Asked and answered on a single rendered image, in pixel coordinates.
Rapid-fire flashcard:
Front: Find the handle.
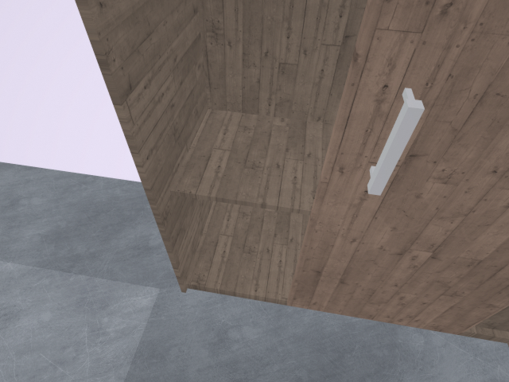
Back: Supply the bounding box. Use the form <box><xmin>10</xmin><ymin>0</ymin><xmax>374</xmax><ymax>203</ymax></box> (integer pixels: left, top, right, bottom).
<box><xmin>367</xmin><ymin>88</ymin><xmax>425</xmax><ymax>196</ymax></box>

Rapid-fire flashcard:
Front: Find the wardrobe door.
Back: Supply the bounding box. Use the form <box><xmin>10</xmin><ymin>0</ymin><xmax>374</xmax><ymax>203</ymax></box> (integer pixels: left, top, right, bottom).
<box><xmin>475</xmin><ymin>306</ymin><xmax>509</xmax><ymax>332</ymax></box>
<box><xmin>287</xmin><ymin>0</ymin><xmax>509</xmax><ymax>335</ymax></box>

